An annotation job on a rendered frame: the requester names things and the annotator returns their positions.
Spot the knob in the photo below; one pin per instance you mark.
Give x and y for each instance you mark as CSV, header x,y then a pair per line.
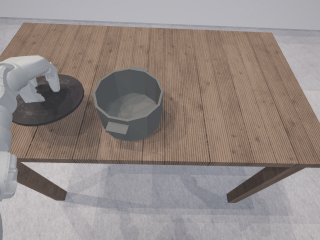
x,y
45,90

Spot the robot left forearm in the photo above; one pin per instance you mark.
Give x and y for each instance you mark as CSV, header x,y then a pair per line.
x,y
12,79

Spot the robot left upper arm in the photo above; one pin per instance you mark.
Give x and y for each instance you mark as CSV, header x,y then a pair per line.
x,y
8,179

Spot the table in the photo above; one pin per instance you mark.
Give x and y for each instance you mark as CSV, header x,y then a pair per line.
x,y
230,98

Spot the lid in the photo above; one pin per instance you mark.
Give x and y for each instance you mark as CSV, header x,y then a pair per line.
x,y
56,107

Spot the left robot hand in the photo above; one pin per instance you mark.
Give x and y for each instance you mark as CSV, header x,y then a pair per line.
x,y
34,66

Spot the pot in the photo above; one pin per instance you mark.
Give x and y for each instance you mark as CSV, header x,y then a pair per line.
x,y
129,103

